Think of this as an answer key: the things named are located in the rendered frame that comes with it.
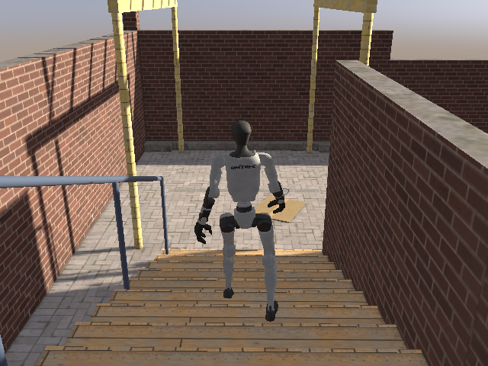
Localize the stairs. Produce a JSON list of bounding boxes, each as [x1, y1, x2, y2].
[[35, 250, 429, 366]]

